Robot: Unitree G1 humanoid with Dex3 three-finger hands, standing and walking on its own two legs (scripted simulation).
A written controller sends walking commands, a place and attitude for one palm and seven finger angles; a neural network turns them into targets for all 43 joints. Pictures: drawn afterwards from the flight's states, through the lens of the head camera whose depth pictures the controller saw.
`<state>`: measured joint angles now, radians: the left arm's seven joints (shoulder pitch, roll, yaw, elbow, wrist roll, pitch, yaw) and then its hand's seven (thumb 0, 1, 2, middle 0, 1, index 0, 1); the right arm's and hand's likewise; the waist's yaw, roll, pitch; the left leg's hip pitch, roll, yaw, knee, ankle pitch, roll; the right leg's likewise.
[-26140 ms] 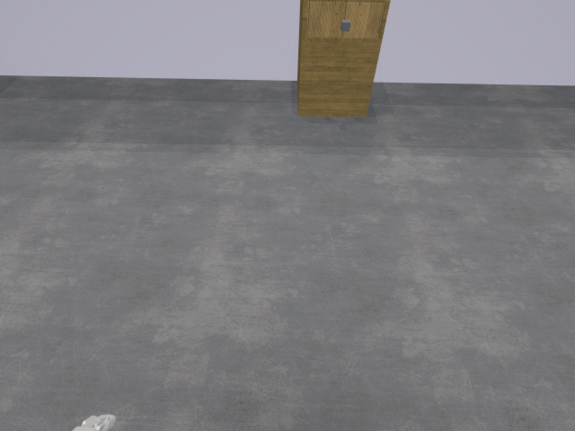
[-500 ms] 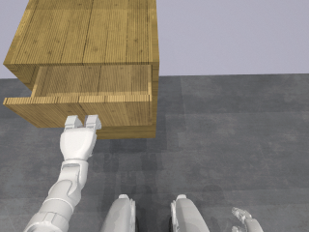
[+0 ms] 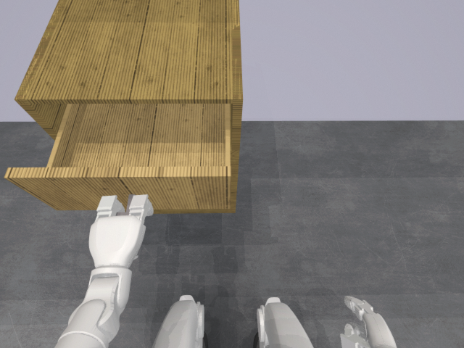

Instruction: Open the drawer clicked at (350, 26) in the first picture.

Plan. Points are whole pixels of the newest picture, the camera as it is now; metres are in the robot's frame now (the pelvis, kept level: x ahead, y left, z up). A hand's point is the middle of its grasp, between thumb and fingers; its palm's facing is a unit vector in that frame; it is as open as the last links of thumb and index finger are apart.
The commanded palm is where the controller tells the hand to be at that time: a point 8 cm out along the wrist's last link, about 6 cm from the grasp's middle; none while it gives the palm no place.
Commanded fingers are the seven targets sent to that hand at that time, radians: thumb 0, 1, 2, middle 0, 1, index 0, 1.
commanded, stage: pull the drawer open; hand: left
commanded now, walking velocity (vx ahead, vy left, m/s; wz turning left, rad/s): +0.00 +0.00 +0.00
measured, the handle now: (129, 215) +0.36 +0.21 -0.08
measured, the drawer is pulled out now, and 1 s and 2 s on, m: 0.16 0.22 0.28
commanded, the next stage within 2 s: none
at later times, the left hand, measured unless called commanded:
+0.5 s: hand (127, 257) +0.28 +0.20 -0.09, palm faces -0.06 -0.07 -1.00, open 7.7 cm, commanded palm +0.24 +0.21 -0.03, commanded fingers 0.00 0.90 0.90 -0.40 -1.35 -0.40 -1.35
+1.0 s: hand (125, 276) +0.25 +0.20 -0.09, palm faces -0.08 -0.08 -0.99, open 7.7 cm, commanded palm +0.21 +0.20 -0.03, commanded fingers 0.00 0.90 0.90 -0.40 -1.35 -0.40 -1.35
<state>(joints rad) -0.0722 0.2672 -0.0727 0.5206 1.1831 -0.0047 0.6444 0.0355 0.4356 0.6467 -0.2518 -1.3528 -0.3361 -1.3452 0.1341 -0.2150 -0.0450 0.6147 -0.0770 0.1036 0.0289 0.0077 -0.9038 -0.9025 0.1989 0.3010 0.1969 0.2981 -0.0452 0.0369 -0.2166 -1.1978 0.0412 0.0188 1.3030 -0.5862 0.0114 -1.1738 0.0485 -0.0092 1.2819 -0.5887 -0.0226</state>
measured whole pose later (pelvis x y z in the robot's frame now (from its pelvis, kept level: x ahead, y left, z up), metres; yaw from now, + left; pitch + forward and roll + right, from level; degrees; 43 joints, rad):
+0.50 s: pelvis +0.00 +0.00 +0.00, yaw +0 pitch +27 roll -1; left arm 0.05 0.27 -0.07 0.42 1.18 -0.02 0.66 0.04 0.44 0.64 -0.26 -1.35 -0.34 -1.35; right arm 0.12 -0.21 -0.04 0.60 -0.08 0.09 0.03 0.01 -0.90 -0.90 0.20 0.30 0.20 0.30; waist -0.04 0.03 -0.22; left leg -1.20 0.04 0.02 1.32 -0.59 0.01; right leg -1.18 0.05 -0.01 1.31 -0.60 -0.03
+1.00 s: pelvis +0.00 -0.01 -0.01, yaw +0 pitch +27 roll +0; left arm 0.17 0.26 -0.07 0.33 1.18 -0.03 0.66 0.05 0.46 0.60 -0.24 -1.35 -0.33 -1.35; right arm 0.10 -0.22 -0.03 0.57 -0.09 0.08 0.03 0.01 -0.90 -0.90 0.20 0.30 0.20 0.30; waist -0.03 0.03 -0.22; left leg -1.20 0.04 0.02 1.34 -0.60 0.00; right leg -1.19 0.05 -0.01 1.33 -0.61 -0.04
